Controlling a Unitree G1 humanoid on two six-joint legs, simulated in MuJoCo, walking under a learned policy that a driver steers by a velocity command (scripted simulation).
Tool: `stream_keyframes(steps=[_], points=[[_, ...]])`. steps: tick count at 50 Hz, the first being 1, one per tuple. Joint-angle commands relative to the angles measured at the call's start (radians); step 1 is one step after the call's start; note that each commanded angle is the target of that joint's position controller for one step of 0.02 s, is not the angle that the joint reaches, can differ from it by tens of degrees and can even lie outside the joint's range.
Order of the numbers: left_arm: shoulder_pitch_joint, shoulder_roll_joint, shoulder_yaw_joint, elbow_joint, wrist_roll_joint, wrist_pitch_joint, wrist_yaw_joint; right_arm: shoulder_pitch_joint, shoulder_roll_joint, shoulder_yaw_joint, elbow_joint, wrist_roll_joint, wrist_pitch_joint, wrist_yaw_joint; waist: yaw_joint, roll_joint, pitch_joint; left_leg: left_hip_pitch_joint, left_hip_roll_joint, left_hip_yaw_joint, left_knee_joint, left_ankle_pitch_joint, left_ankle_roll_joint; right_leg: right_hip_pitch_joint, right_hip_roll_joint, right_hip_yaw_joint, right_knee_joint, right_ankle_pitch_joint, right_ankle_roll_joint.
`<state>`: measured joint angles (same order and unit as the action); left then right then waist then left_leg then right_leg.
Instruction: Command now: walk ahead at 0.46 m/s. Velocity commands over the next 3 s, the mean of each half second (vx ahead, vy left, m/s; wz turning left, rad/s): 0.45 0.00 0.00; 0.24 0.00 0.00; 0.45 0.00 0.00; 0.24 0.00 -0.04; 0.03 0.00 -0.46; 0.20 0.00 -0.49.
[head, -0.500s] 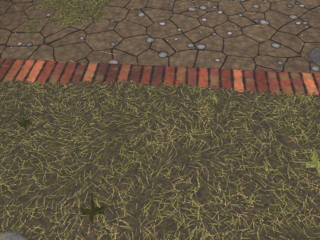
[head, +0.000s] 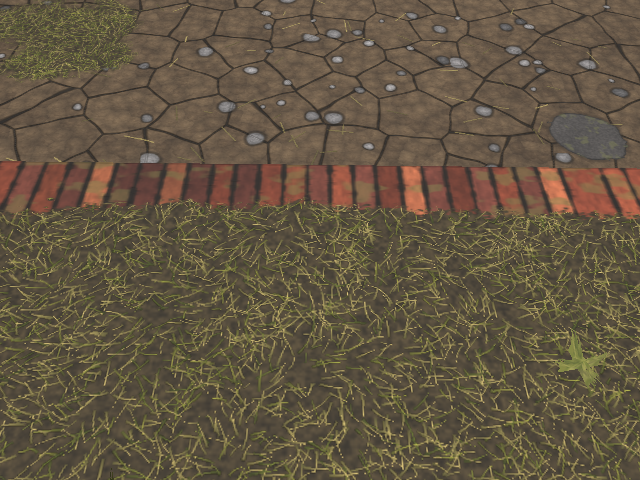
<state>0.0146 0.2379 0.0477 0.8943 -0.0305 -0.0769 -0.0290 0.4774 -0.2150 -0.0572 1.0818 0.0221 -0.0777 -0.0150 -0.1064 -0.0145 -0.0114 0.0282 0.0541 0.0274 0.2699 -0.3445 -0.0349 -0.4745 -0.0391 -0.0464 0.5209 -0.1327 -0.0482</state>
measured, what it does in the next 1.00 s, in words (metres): walks ahead: right foot, then left foot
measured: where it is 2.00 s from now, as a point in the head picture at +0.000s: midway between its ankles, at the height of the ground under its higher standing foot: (275, 358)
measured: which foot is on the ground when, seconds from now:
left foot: down 0.00-0.04, up 0.06-0.52, down 0.54-1.00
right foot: up 0.00-0.00, down 0.02-0.56, up 0.58-1.00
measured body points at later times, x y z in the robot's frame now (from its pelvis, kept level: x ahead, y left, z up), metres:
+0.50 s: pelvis +0.24 -0.02 +0.00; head +0.27 -0.01 +0.45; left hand +0.19 +0.24 -0.15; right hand +0.46 -0.24 -0.10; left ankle +0.43 +0.11 -0.71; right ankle +0.11 -0.13 -0.74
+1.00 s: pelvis +0.38 +0.00 +0.01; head +0.37 -0.02 +0.46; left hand +0.45 +0.27 -0.12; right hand +0.47 -0.27 -0.13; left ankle +0.43 +0.10 -0.74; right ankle +0.37 -0.12 -0.73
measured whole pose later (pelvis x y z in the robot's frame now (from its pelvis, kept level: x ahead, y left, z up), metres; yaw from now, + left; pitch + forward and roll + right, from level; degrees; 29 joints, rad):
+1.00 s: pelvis +0.38 +0.00 +0.01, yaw +0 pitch +2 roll +1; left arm 0.21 0.24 0.07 1.02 0.00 -0.04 0.03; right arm 0.20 -0.27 -0.07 0.96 0.03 -0.04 -0.03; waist 0.01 0.02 -0.06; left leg -0.28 -0.03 0.07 0.35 -0.12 0.06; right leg -0.29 -0.05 -0.05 0.54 -0.31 -0.07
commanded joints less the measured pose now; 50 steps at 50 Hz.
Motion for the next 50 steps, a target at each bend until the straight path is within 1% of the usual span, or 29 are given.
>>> stream_keyframes(steps=[1, 2, 3, 4, 5, 6, 7, 9, 10, 13, 15, 19, 22, 25, 26, 27, 28, 29, 30, 31, 32, 33, 35, 37, 40, 42, 46, 48, 50], points=[[0.160, 0.143, 0.054, 0.002, -0.002, -0.016, 0.007, -0.035, -0.165, -0.031, -0.038, 0.003, -0.001, -0.002, 0.170, 0.131, -0.002, -0.167, 0.163, -0.081, 0.173, 0.479, 0.153, 0.324, 0.046, -0.028, -0.047, -0.020, -0.057], [0.358, 0.222, 0.081, 0.044, 0.006, -0.017, 0.017, -0.068, -0.128, -0.017, -0.070, -0.011, -0.004, 0.001, 0.251, 0.002, -0.150, -0.347, 0.097, -0.007, 0.500, 0.405, 0.105, 0.613, -0.118, 0.167, -0.052, -0.052, -0.117], [0.447, 0.304, 0.094, 0.065, 0.018, -0.009, 0.014, -0.014, -0.004, 0.016, -0.104, -0.012, -0.028, 0.001, 0.228, -0.300, -0.264, -0.707, -0.072, 0.026, 0.858, -0.100, 0.046, 0.869, -0.348, 0.628, -0.213, -0.235, -0.255], [0.413, 0.227, 0.068, 0.060, 0.020, -0.018, 0.008, -0.046, -0.081, -0.003, -0.095, 0.008, -0.051, 0.005, 0.226, -0.224, -0.246, -0.802, -0.039, -0.119, 1.039, -0.188, 0.061, 0.810, -0.361, 0.737, -0.270, -0.288, -0.261], [0.318, 0.165, 0.048, 0.038, 0.019, -0.023, 0.006, -0.102, -0.126, -0.016, -0.115, 0.023, -0.063, 0.011, 0.196, -0.171, -0.135, -0.858, 0.016, -0.119, 1.082, -0.113, 0.090, 0.706, -0.331, 0.594, -0.264, -0.227, -0.223], [0.242, 0.123, 0.035, 0.018, 0.020, -0.025, 0.001, -0.140, -0.131, -0.019, -0.118, 0.021, -0.064, 0.008, 0.166, -0.094, -0.082, -0.815, 0.063, -0.098, 1.053, -0.017, 0.100, 0.582, -0.283, 0.465, -0.282, -0.136, -0.193], [0.193, 0.097, 0.028, 0.011, 0.027, -0.027, -0.005, -0.162, -0.118, -0.025, -0.122, 0.009, -0.058, 0.001, 0.140, -0.056, -0.034, -0.779, 0.089, -0.091, 0.994, 0.051, 0.100, 0.477, -0.243, 0.382, -0.312, -0.071, -0.179], [0.193, 0.058, 0.015, 0.028, 0.035, -0.029, -0.006, -0.140, -0.082, -0.030, -0.121, 0.003, -0.033, -0.003, 0.098, -0.079, -0.007, -0.691, 0.112, -0.090, 0.920, 0.107, 0.102, 0.374, -0.194, 0.276, -0.356, 0.033, -0.166], [0.214, 0.066, 0.016, 0.041, 0.034, -0.031, -0.002, -0.143, -0.068, -0.030, -0.125, 0.003, -0.023, -0.004, 0.089, -0.072, 0.007, -0.689, 0.114, -0.084, 0.891, 0.116, 0.097, 0.353, -0.191, 0.252, -0.369, 0.083, -0.173], [0.266, 0.109, 0.023, 0.063, 0.035, -0.033, 0.017, -0.248, -0.074, -0.033, -0.170, -0.010, -0.011, -0.002, 0.092, -0.036, 0.052, -0.771, 0.112, -0.075, 0.747, 0.218, 0.069, 0.352, -0.194, 0.206, -0.398, 0.173, -0.185], [0.289, 0.116, 0.023, 0.069, 0.034, -0.028, 0.028, -0.330, -0.065, -0.028, -0.199, -0.015, -0.012, 0.005, 0.107, -0.033, 0.067, -0.778, 0.101, -0.068, 0.608, 0.318, 0.059, 0.353, -0.180, 0.168, -0.408, 0.189, -0.174], [0.357, 0.133, 0.026, 0.088, 0.022, -0.026, 0.036, -0.484, -0.054, -0.013, -0.242, -0.007, -0.015, 0.024, 0.151, -0.035, 0.099, -0.713, 0.054, -0.025, 0.392, 0.448, 0.060, 0.366, -0.160, 0.112, -0.427, 0.157, -0.151], [0.396, 0.131, 0.026, 0.113, 0.021, -0.009, 0.042, -0.552, -0.053, -0.004, -0.269, -0.011, -0.022, 0.041, 0.163, -0.035, 0.116, -0.662, 0.017, -0.012, 0.291, 0.446, 0.074, 0.424, -0.166, 0.076, -0.345, 0.340, -0.129], [0.374, 0.151, 0.033, 0.119, 0.022, 0.008, 0.048, -0.488, -0.105, -0.019, -0.262, -0.015, -0.028, 0.051, 0.111, -0.080, 0.040, -0.527, -0.025, -0.013, 0.245, 0.381, 0.113, 0.503, -0.181, 0.080, -0.206, 0.554, -0.088], [0.346, 0.155, 0.034, 0.114, 0.019, 0.013, 0.050, -0.394, -0.134, -0.032, -0.232, -0.021, -0.031, 0.049, 0.059, -0.084, -0.015, -0.406, -0.055, 0.006, 0.213, 0.402, 0.132, 0.509, -0.155, 0.068, -0.103, 0.644, -0.065], [0.349, 0.141, 0.029, 0.109, 0.022, 0.015, 0.049, -0.276, -0.179, -0.050, -0.193, -0.030, -0.034, 0.045, 0.012, -0.053, -0.091, -0.227, -0.045, 0.007, 0.178, 0.572, 0.155, 0.468, -0.096, 0.039, 0.063, 0.621, -0.028], [0.400, 0.093, 0.011, 0.090, 0.049, 0.011, 0.046, -0.155, -0.254, -0.062, -0.170, -0.056, -0.034, 0.037, 0.015, 0.086, -0.247, 0.109, 0.155, -0.181, 0.285, 1.000, 0.228, 0.236, -0.019, 0.010, 0.360, 0.240, 0.019], [0.568, -0.019, -0.024, 0.131, 0.039, 0.003, 0.036, -0.131, -0.255, -0.051, -0.160, -0.051, -0.022, 0.040, 0.072, 0.303, -0.425, 0.373, 0.396, -0.498, 0.259, 1.158, 0.413, -0.022, 0.117, 0.057, 0.698, -0.560, 0.068], [0.549, 0.070, 0.000, 0.157, 0.014, -0.002, 0.032, -0.124, -0.196, -0.037, -0.168, -0.031, -0.011, 0.045, 0.038, 0.183, -0.462, 0.294, 0.352, -0.529, 0.195, 0.952, 0.395, -0.035, 0.092, 0.199, 0.793, -0.572, 0.063], [0.436, 0.104, 0.011, 0.121, -0.006, 0.002, 0.036, -0.235, -0.172, -0.028, -0.187, -0.019, -0.007, 0.043, 0.057, 0.138, -0.301, 0.146, 0.309, -0.410, 0.149, 0.801, 0.348, -0.109, 0.043, 0.155, 0.792, -0.509, 0.063], [0.360, 0.102, 0.013, 0.104, 0.001, 0.014, 0.047, -0.331, -0.134, -0.013, -0.204, -0.020, -0.004, 0.038, 0.082, 0.063, -0.191, -0.015, 0.259, -0.330, 0.096, 0.685, 0.308, -0.101, -0.004, 0.118, 0.734, -0.434, 0.070], [0.331, 0.097, 0.020, 0.099, 0.014, 0.031, 0.060, -0.391, -0.103, -0.001, -0.210, -0.030, -0.005, 0.035, 0.110, 0.049, -0.128, -0.163, 0.231, -0.276, 0.053, 0.612, 0.288, -0.047, -0.039, 0.118, 0.666, -0.375, 0.075], [0.367, 0.055, 0.019, 0.108, 0.026, 0.062, 0.071, -0.430, -0.092, 0.002, -0.198, -0.054, -0.002, 0.035, 0.157, 0.105, -0.097, -0.348, 0.175, -0.194, -0.007, 0.524, 0.264, 0.114, -0.053, 0.099, 0.538, -0.309, 0.074], [0.379, 0.032, 0.015, 0.113, 0.028, 0.073, 0.080, -0.420, -0.112, -0.003, -0.184, -0.059, -0.002, 0.029, 0.166, 0.131, -0.102, -0.395, 0.151, -0.149, -0.039, 0.425, 0.275, 0.170, -0.042, 0.072, 0.401, -0.295, 0.071], [0.304, 0.086, 0.028, 0.088, 0.029, 0.072, 0.077, -0.373, -0.203, -0.033, -0.180, -0.025, 0.010, 0.009, 0.132, 0.164, -0.097, -0.365, 0.188, -0.249, -0.144, -0.066, 0.280, 0.127, -0.030, 0.045, 0.334, -0.236, 0.045], [0.256, 0.097, 0.035, 0.079, 0.026, 0.062, 0.070, -0.359, -0.198, -0.035, -0.180, -0.016, 0.012, -0.004, 0.128, 0.149, -0.055, -0.349, 0.213, -0.297, -0.183, -0.172, 0.267, 0.080, -0.040, 0.052, 0.301, -0.209, 0.027], [0.239, 0.072, 0.039, 0.100, 0.025, 0.036, 0.059, -0.341, -0.192, -0.040, -0.177, 0.000, 0.015, -0.013, 0.140, 0.116, -0.027, -0.338, 0.195, -0.258, -0.182, -0.181, 0.243, 0.132, -0.024, 0.020, 0.164, -0.201, -0.002], [0.286, 0.057, 0.040, 0.130, 0.024, 0.028, 0.055, -0.354, -0.190, -0.041, -0.179, 0.014, 0.028, -0.015, 0.177, 0.103, -0.022, -0.383, 0.163, -0.213, -0.143, -0.221, 0.223, 0.246, 0.005, -0.026, 0.020, -0.150, -0.021], [0.378, 0.058, 0.043, 0.173, 0.028, 0.027, 0.054, -0.389, -0.148, -0.030, -0.196, 0.018, 0.037, -0.014, 0.217, 0.053, 0.005, -0.478, 0.090, -0.146, -0.015, -0.233, 0.171, 0.365, -0.002, -0.001, -0.121, -0.193, -0.057]])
